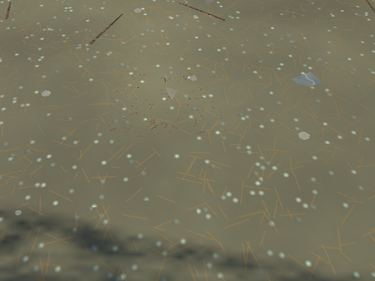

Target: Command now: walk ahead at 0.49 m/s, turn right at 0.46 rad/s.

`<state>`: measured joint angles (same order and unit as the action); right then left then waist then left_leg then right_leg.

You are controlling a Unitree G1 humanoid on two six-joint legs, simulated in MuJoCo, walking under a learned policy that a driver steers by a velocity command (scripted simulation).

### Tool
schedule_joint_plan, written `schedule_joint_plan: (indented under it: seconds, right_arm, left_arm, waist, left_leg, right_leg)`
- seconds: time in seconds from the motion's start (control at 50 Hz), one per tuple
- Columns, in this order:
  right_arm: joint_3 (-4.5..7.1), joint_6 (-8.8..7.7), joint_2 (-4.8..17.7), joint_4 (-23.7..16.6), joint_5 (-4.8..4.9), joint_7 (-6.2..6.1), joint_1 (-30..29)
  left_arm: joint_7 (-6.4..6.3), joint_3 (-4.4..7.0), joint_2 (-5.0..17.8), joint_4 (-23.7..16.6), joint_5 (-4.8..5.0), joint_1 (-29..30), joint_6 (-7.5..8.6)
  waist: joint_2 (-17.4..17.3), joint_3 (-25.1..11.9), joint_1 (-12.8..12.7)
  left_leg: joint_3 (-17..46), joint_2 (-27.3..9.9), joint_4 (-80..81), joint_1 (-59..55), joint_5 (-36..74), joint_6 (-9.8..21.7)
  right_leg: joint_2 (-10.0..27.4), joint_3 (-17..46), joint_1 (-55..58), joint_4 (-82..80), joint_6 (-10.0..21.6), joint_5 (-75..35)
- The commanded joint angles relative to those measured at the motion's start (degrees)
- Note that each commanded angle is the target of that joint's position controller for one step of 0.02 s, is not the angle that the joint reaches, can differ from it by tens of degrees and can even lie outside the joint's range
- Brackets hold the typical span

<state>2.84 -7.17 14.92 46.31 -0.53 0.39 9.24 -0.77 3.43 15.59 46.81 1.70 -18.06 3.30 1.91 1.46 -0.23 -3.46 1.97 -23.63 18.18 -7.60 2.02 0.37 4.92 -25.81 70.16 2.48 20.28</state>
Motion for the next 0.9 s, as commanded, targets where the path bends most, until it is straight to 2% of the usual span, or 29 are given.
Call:
schedule_joint_plan:
  seconds: [0.02, 0.08, 0.14, 0.2, 0.26, 0.3, 0.32, 0.34, 0.36, 0.38, 0.4, 0.42, 0.44, 0.46, 0.48, 0.5, 0.54, 0.62, 0.68, 0.74, 0.8, 0.84, 0.86, 0.88, 0.9]
  right_arm:
    - [1.16, -0.85, 4.54, -0.59, -0.05, 0.50, 2.98]
    - [1.94, -1.30, 6.99, 1.26, 0.49, 0.80, 4.53]
    - [2.14, -0.55, 8.46, 1.97, 1.05, 0.55, 5.10]
    - [2.09, 0.30, 9.79, 3.05, 1.69, 0.47, 8.12]
    - [2.12, 1.33, 10.86, 4.70, 2.24, 0.54, 11.25]
    - [2.12, 2.16, 11.35, 5.35, 2.57, 0.45, 11.60]
    - [1.96, 2.57, 11.55, 5.38, 2.64, 0.36, 10.70]
    - [1.40, 2.76, 10.35, 5.38, 2.38, 0.26, 10.87]
    - [0.04, 2.42, 7.40, 3.53, 1.06, 0.20, 10.13]
    - [-2.05, 1.24, -0.01, 2.54, 1.13, 0.45, 16.56]
    - [-0.40, 0.42, 6.39, 3.66, 2.79, 0.46, 14.17]
    - [0.56, 0.26, 8.69, 2.06, 3.97, 0.44, 10.05]
    - [0.60, 0.61, 8.13, 1.69, 3.43, 0.07, 7.81]
    - [0.92, 1.27, 7.53, 1.72, 2.48, -0.21, 6.94]
    - [1.15, 2.27, 6.70, 2.08, 2.37, -0.22, 8.23]
    - [1.06, 3.13, 5.35, 2.38, 2.52, -0.14, 9.09]
    - [1.05, 4.23, 3.64, 1.96, 2.58, -0.09, 8.72]
    - [1.21, 4.62, 2.86, -0.24, 2.04, 0.22, 3.66]
    - [0.73, 4.39, 1.97, -2.27, 1.58, 1.35, -2.04]
    - [0.23, 4.26, 1.30, -5.09, 1.55, 2.42, -7.96]
    - [0.23, 4.24, 1.54, -7.77, 1.80, 3.47, -11.18]
    - [0.90, 4.38, 2.80, -8.81, 1.97, 3.87, -9.91]
    - [1.60, 4.55, 4.03, -8.68, 2.08, 3.82, -7.00]
    - [2.84, 4.65, 6.21, -7.50, 2.34, 3.64, -0.74]
    - [4.86, 4.74, 9.77, -5.19, 2.32, 2.85, 8.60]
  left_arm:
    - [0.26, 0.45, 1.06, -4.21, 0.08, -2.15, 0.02]
    - [0.21, -0.13, 0.57, -6.51, -0.83, 2.31, -0.13]
    - [1.10, -0.74, 0.78, -8.18, -1.27, 7.68, 0.81]
    - [1.99, -1.25, 0.65, -9.86, -0.87, 14.13, 1.44]
    - [2.64, -1.05, 2.03, -12.17, -0.33, 18.29, 1.55]
    - [2.92, -0.53, 3.33, -12.77, -0.48, 17.83, 1.81]
    - [2.84, 0.30, 4.56, -11.81, -0.73, 13.61, 2.03]
    - [2.41, 1.95, 7.40, -9.05, -1.01, 4.81, 2.09]
    - [1.50, 3.72, 12.61, -7.11, -1.79, -6.66, 1.92]
    - [1.30, 4.43, 17.43, -6.71, -2.38, -9.43, 1.51]
    - [1.46, 3.09, 11.51, -6.65, -2.26, -10.24, 1.83]
    - [1.55, 2.14, 8.94, -6.76, -1.91, -6.34, 2.16]
    - [1.76, 1.42, 6.67, -7.10, -1.64, -1.60, 2.39]
    - [2.04, 0.95, 4.60, -7.18, -1.66, 1.80, 2.66]
    - [2.16, 0.73, 3.36, -6.95, -1.97, 3.77, 3.14]
    - [2.20, 0.86, 2.97, -6.37, -2.21, 4.47, 3.65]
    - [1.84, 1.32, 3.69, -4.96, -2.48, 4.34, 4.35]
    - [0.53, 1.96, 4.95, -2.55, -2.76, 2.29, 4.15]
    - [-0.12, 2.34, 6.47, -1.65, -2.44, 1.53, 3.74]
    - [-0.52, 2.76, 7.59, -0.05, -1.91, -1.57, 2.92]
    - [-0.54, 3.09, 8.45, 1.06, -1.16, -2.91, 1.66]
    - [-0.77, 3.42, 10.05, 0.82, -0.86, -1.64, 0.92]
    - [-0.98, 3.63, 11.03, 0.56, -0.66, -0.93, 0.49]
    - [-1.14, 3.76, 11.80, 0.31, -0.54, 0.04, -0.01]
    - [-1.26, 3.55, 11.74, -0.05, -0.26, 0.90, -0.16]
  waist:
    - [-5.72, -2.56, -0.08]
    - [-4.18, -0.49, -0.11]
    - [-4.03, -0.05, 0.96]
    - [-4.81, 0.86, 3.51]
    - [-5.99, 1.83, 4.37]
    - [-6.78, 1.49, 2.91]
    - [-6.83, -0.53, -0.26]
    - [-5.71, -5.64, -4.31]
    - [0.36, -14.38, -8.91]
    - [15.22, -21.42, -5.36]
    - [8.49, -20.89, -7.59]
    - [6.97, -13.16, -6.22]
    - [4.10, -9.61, -4.15]
    - [3.74, -6.40, -2.40]
    - [4.74, -5.07, -0.51]
    - [4.33, -4.32, 0.36]
    - [2.54, -2.35, 1.34]
    - [1.34, 0.40, 0.60]
    - [0.83, 2.26, -1.21]
    - [-0.10, 4.35, -3.55]
    - [0.40, 4.94, -3.96]
    - [2.20, 2.54, -1.97]
    - [3.64, 0.02, 0.03]
    - [4.15, -3.58, 3.72]
    - [2.73, -8.48, 8.75]
  left_leg:
    - [15.71, -15.69, 14.93, -8.77, 1.73, 10.50]
    - [12.09, -16.67, 17.35, -8.62, 6.54, 12.43]
    - [7.18, -15.02, 17.38, -9.90, 9.91, 11.25]
    - [4.11, -13.84, 16.02, -9.86, 8.84, 9.54]
    - [5.23, -16.50, 14.10, -14.76, 7.14, 8.50]
    - [6.12, -17.77, 10.67, -16.78, 10.70, 7.56]
    - [5.31, -16.75, 5.54, -16.14, 17.98, 6.50]
    - [3.13, -13.69, -5.01, -13.13, 24.45, 4.98]
    - [0.26, -10.02, -23.54, -1.33, 12.59, 2.24]
    - [1.59, -0.56, -43.61, 20.05, -22.76, -0.82]
    - [10.54, -2.08, -51.41, 25.06, -24.90, -0.12]
    - [10.34, -4.64, -52.31, 28.09, -19.77, 0.68]
    - [9.11, -7.27, -49.90, 26.12, -14.60, 0.45]
    - [9.11, -8.84, -46.92, 24.03, -10.90, 0.12]
    - [9.58, -10.03, -45.29, 20.48, -8.19, -0.09]
    - [9.42, -10.01, -44.75, 18.40, -6.47, -0.30]
    - [9.98, -9.77, -43.19, 19.30, -3.59, -0.73]
    - [10.95, -8.85, -33.53, 24.25, 5.71, -1.30]
    - [7.38, -8.40, -23.92, 23.21, 11.91, -0.87]
    - [4.43, -8.21, -18.29, 24.91, 11.40, 0.28]
    - [1.42, -7.23, -15.15, 25.44, 5.54, 2.02]
    - [-2.07, -4.13, -14.30, 19.53, 0.02, 4.03]
    - [-3.83, -1.84, -14.71, 14.60, -3.03, 5.21]
    - [-4.95, 0.76, -13.61, 6.38, -4.42, 6.79]
    - [-3.95, 2.93, -8.97, -8.22, -0.62, 9.06]
  right_leg:
    - [6.17, 1.94, -9.49, -1.33, 0.10, -3.06]
    - [6.93, 1.93, -13.19, -9.70, -0.43, -7.02]
    - [7.29, -0.86, -12.88, -20.99, -0.66, -16.43]
    - [5.51, -4.53, -8.85, -30.00, -0.95, -20.83]
    - [4.50, -5.10, -8.65, -34.91, 0.16, -17.18]
    - [3.07, -6.09, -5.09, -38.10, 1.69, -13.38]
    - [1.26, -7.39, 1.89, -40.84, 2.63, -13.63]
    - [-0.15, -7.91, 14.39, -41.90, 4.01, -14.17]
    - [10.66, 3.69, 32.07, -41.03, 7.73, -15.56]
    - [24.70, 29.63, 48.11, -47.79, 15.77, -7.68]
    - [24.44, 33.81, 44.95, -51.65, 15.04, -3.59]
    - [22.68, 24.33, 38.55, -52.17, 12.53, -6.54]
    - [20.02, 17.12, 31.46, -53.65, 10.96, -10.55]
    - [17.62, 11.61, 25.74, -55.90, 9.86, -12.77]
    - [16.04, 7.37, 21.66, -58.13, 8.95, -14.43]
    - [15.29, 4.72, 19.24, -59.86, 8.86, -16.49]
    - [14.97, -0.47, 17.69, -61.60, 8.89, -22.36]
    - [14.52, -7.57, 19.94, -62.81, 8.11, -25.09]
    - [14.22, -12.01, 20.93, -63.50, 6.97, -24.28]
    - [15.83, -14.33, 25.69, -62.43, 6.60, -25.27]
    - [17.19, -16.12, 31.16, -58.75, 5.70, -30.87]
    - [17.14, -17.82, 32.37, -52.88, 4.51, -47.78]
    - [16.96, -18.38, 32.59, -47.74, 3.88, -57.82]
    - [16.09, -19.09, 31.33, -38.85, 3.07, -64.17]
    - [13.62, -20.10, 25.18, -25.83, 1.01, -60.14]
